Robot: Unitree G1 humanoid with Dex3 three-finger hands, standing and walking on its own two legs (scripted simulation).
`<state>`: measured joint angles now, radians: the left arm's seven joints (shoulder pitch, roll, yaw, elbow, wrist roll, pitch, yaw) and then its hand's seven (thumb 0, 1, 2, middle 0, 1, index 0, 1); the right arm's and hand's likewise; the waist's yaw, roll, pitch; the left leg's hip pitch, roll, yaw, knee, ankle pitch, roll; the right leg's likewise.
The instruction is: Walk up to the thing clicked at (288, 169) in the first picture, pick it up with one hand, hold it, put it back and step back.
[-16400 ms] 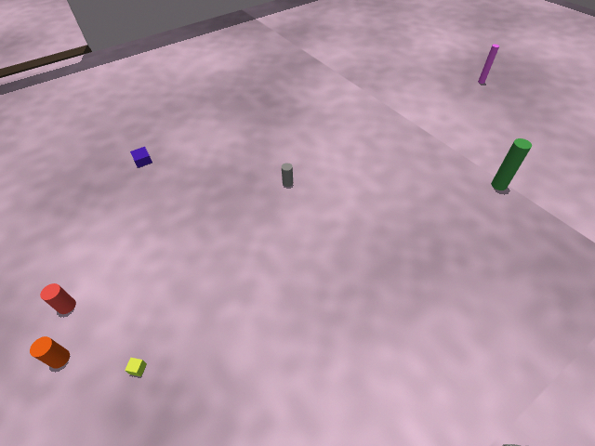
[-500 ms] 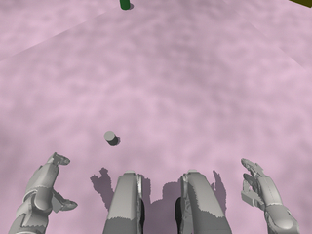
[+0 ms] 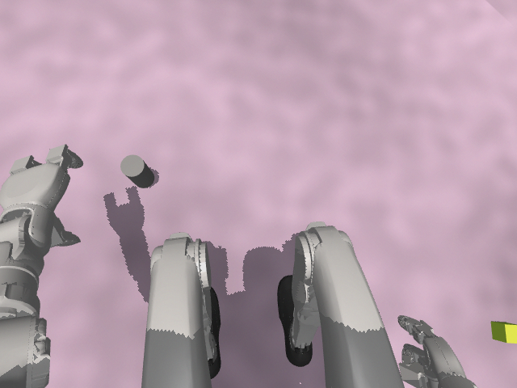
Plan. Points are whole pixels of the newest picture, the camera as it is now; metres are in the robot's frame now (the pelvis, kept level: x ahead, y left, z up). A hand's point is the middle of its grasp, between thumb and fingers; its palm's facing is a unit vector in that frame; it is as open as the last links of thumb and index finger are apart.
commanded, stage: rise first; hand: left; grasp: from above
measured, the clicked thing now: (138, 172) +0.50 +0.27 -0.37
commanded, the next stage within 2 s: approach in 1.12 s
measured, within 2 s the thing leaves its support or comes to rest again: neither
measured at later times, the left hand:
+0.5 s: hand (81, 189) +0.42 +0.32 -0.21, palm faces -0.45 -0.06 -0.89, open 13.7 cm
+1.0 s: hand (94, 182) +0.44 +0.31 -0.24, palm faces -0.45 -0.06 -0.89, open 13.9 cm
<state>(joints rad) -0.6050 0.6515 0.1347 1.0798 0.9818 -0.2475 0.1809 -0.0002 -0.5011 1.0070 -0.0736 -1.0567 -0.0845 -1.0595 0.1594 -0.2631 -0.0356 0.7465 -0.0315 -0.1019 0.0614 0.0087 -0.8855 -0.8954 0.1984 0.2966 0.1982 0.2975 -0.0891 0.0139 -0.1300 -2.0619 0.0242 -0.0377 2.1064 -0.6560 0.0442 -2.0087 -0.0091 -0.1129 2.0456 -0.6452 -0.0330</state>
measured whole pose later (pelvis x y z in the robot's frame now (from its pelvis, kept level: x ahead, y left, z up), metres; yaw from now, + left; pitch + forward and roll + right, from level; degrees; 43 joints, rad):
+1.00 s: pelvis +0.00 +0.01 -0.07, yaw -3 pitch +35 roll -8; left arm -0.85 0.76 0.13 1.32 1.25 -0.27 0.37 0.00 -0.49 0.96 -0.13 -0.98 -0.13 -0.98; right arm 0.16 -0.27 0.02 0.75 -0.12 -0.05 0.13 0.00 -0.93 -0.90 0.20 0.30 0.20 0.30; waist -0.18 -0.02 -0.05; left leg -2.27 0.04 -0.06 2.34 -0.69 0.07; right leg -2.20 0.00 -0.14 2.25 -0.66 -0.02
